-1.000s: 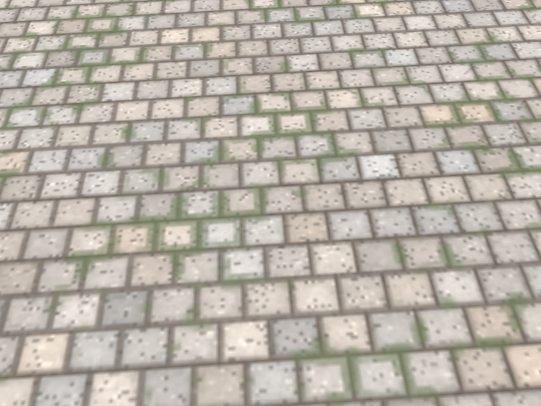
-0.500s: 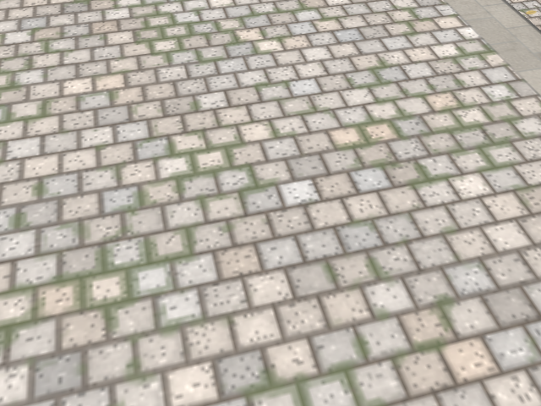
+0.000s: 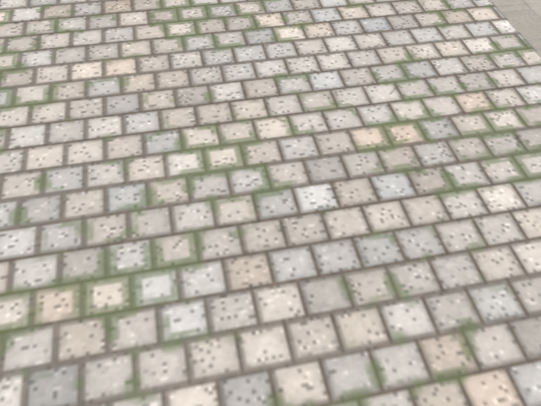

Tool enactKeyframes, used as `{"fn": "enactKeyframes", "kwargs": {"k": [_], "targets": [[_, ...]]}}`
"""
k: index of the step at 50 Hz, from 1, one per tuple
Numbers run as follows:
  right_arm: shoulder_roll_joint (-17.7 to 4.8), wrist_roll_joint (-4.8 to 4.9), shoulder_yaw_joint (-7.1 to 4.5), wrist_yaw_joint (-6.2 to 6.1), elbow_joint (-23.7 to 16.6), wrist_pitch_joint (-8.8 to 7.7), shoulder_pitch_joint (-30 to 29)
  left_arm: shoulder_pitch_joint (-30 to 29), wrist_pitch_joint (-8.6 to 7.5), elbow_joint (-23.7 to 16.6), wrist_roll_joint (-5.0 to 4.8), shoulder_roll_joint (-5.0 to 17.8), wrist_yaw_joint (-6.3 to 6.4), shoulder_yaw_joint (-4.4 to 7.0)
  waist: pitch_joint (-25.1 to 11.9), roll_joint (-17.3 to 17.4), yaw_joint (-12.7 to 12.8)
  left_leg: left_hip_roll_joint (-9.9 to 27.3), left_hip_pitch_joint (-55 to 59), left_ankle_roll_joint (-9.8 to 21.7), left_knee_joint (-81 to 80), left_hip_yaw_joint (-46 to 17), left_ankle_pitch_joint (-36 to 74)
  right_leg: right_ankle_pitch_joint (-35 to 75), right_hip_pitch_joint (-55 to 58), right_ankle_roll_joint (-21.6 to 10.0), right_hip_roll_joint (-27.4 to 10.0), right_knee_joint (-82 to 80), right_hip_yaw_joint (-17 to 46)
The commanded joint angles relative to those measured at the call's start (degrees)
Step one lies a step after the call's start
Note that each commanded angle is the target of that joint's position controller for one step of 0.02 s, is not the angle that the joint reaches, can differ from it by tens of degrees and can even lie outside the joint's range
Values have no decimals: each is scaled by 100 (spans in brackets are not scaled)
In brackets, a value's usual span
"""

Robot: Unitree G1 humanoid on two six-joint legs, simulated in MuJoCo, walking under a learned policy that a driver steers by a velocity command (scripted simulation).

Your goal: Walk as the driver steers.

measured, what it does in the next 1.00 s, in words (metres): walks ahead: right foot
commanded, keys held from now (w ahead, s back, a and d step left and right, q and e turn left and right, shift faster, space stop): no key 0.34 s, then w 0.66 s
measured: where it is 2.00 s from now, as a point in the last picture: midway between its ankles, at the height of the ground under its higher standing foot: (273, 258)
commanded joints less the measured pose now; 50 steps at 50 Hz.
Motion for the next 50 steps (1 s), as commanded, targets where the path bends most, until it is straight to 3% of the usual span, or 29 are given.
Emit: {"fn": "enactKeyframes", "kwargs": {"k": [1, 3, 5, 7, 9, 11, 12, 14, 17, 18, 20, 21, 23, 24, 26, 30, 31, 32, 33, 34, 35, 36, 37, 38, 40, 43, 47, 50], "targets": [[-667, 21, -93, -43, 20, 18, 523, 187, 144, -69, 137, 507, 0, 135, -641, 523, -178, 1919, 1064, 1159, -1422, -2086, 2021, -392, -995, 60, -233, 1221, 272], [-561, -43, -31, -118, 50, 64, 137, 208, 228, 23, 144, 298, -19, 88, -257, 762, 63, 1424, 371, 739, -1755, -1466, 1192, 78, -621, 171, -362, 365, 149], [-608, -80, -35, -119, 164, 76, 285, 320, 267, 188, 108, 250, 23, 70, -421, 746, 0, 1268, 517, 647, -1679, -1307, 1035, 238, -435, 252, -244, -257, -44], [-691, -33, -54, -112, 262, 96, 352, 322, 295, 287, 70, 255, 53, 75, -564, 692, -21, 1254, 468, 602, -1676, -1333, 342, 753, -207, 256, -259, -769, -108], [-722, 27, -62, -99, 289, 143, 181, 334, 290, 389, 107, 167, 53, 46, -464, 626, 75, 1122, 0, 393, -1690, -1288, -849, 1641, 247, 190, -275, -1540, -199], [-645, 28, -59, -63, 349, 170, 272, 117, 229, 312, 210, 345, 53, 40, -140, 390, -19, 962, -449, -17, -1735, -1299, -1762, 1847, 319, 95, -659, -2189, 329], [-568, 64, -70, -42, 370, 210, 375, -20, 193, 314, 162, 508, 51, 57, 170, 33, -186, 681, -208, -135, -1709, -1072, -1540, 1241, -440, -7, -784, -2350, 594], [-423, 19, -43, -29, 544, 210, 569, -170, 90, 368, 83, 367, 51, 23, 157, -323, -292, 590, 786, -152, -1300, -903, -495, 1077, -1067, -4, -847, -2698, 681], [-447, -15, -42, -36, 746, 136, 767, -149, -10, 418, 42, 326, 83, 24, -156, -168, -318, 651, 1107, -105, -1149, -894, 213, 1784, -705, 17, -818, -2692, 584], [-428, -16, -37, -35, 805, 123, 816, -17, -14, 463, 46, 335, 78, 35, -303, -123, -278, 582, 1083, -94, -1117, -839, -193, 1419, -544, -29, -776, -2715, 563], [-499, -27, -87, -17, 799, 144, 765, 166, 37, 481, 66, 546, 65, 144, -127, -250, -191, 267, 585, -9, -691, -581, -1606, -179, -587, -291, -744, -2730, 722], [-487, -54, -97, 8, 744, 159, 636, 299, 68, 473, 78, 624, 52, 195, 142, -319, -92, 156, 55, 13, -433, -500, -2055, -963, -606, -468, -900, -2911, 1016], [-197, -139, -49, 78, 571, 116, 319, 663, 74, 545, 78, 798, 54, 310, 565, -766, 108, -30, -794, -46, 550, -33, -1578, -1692, -363, -912, -1677, -3535, 1987], [-214, -175, -60, 100, 480, 67, 187, 705, 49, 548, 88, 793, 56, 348, 667, -788, 153, 164, -1076, -31, 988, -87, -1318, -1493, -295, -1091, -1980, -3711, 2274], [-388, -150, -131, 150, 350, -51, 111, 694, -52, 524, 141, 789, 36, 398, 588, -593, 94, 398, -1535, 5, 1411, -298, -1438, -731, 119, -1213, -2120, -3696, 2280], [-336, -45, -195, 225, 284, -218, 280, 402, -211, 434, 101, 752, -5, 453, 338, -507, -174, 288, -459, -5, 452, -19, -998, 573, -119, -929, -1657, -3279, 1323], [-244, -28, -202, 224, 418, -229, 710, 217, -219, 392, 64, 762, -19, 464, 268, -431, -427, 126, 439, 0, -58, 178, -624, 741, -645, -821, -1476, -2995, 1011], [-287, -20, -259, 197, 651, -232, 1305, 161, -232, 358, 68, 729, -36, 464, 125, -215, -644, -93, 1439, -18, -357, 255, -549, 955, -1194, -708, -1239, -2499, 763], [-557, -59, -368, 131, 870, -271, 2062, 91, -285, 289, 106, 551, -66, 411, -142, 376, -950, 324, 2505, 71, -735, -432, -901, 1336, -1860, -533, -877, -1339, 296], [-1226, -106, -521, 63, 979, -294, 2853, 3, -341, -9, 64, 47, -137, 279, -515, 1998, -1129, 1930, 3223, 556, -1956, -3088, -2584, 547, -2976, -190, -89, 738, -556], [-1113, -84, -475, 60, 1100, -221, 2872, -201, -334, -131, 211, 453, -174, 393, -279, 1643, -923, 2413, 2790, 886, -2352, -4203, -2773, -19, -3459, -268, -84, 1858, -167], [-884, -101, -401, 64, 880, -216, 2162, -399, -328, -180, 234, 464, -224, 410, 186, 775, -574, 2300, 2286, 867, -2236, -3660, -2702, 495, -3658, -372, -487, 2286, 59], [-733, -95, -361, 91, 716, -261, 1697, -423, -357, -150, 187, 339, -278, 377, 299, 375, -409, 2051, 1898, 780, -2256, -3081, -2065, 1071, -3507, -378, -668, 2255, 106], [-661, -82, -326, 91, 640, -308, 1471, -382, -372, -120, 162, 259, -308, 372, 256, 288, -258, 1825, 1722, 671, -2329, -2574, -1418, 1427, -3290, -341, -784, 2078, 75], [-449, -62, -238, 64, 717, -396, 1548, -302, -297, -82, 212, 255, -342, 387, 99, 409, -155, 1514, 1760, 557, -2312, -1829, 9, 1737, -3073, -203, -799, 1872, -103], [-414, -32, -183, 28, 946, -449, 2048, -714, -195, -251, 193, 212, -351, 391, 55, 472, -177, 1370, 2075, 562, -2146, -1222, 1830, 1957, -3381, -56, -720, 1591, -366], [-355, -39, -121, 13, 1009, -449, 2149, -1829, -176, -705, 143, 57, -370, 294, 289, 530, -325, 1135, 1793, 544, -2233, -754, 2458, 2489, -3213, 43, -562, 258, -693], [-425, -40, -124, -10, 1094, -465, 2270, -2282, -178, -922, 92, 47, -359, 246, 347, 622, -413, 1187, 1789, 525, -2256, -630, 2915, 2769, -2662, -76, -387, -656, -912]]}}
Velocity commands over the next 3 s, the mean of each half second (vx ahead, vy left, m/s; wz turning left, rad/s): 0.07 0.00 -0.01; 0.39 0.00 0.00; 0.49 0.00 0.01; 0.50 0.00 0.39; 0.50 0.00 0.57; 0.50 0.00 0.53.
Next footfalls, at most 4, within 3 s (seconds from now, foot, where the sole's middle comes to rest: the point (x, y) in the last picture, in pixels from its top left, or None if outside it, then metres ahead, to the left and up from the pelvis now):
0.22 right None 0.05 -0.12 -0.77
1.14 right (297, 386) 0.51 -0.04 -0.77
1.68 left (237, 276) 0.81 0.13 -0.77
2.24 right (268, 182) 1.16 0.05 -0.77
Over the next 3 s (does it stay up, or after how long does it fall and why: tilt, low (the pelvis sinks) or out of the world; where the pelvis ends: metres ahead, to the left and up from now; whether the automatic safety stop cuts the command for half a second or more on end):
stays up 1.26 0.32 0.01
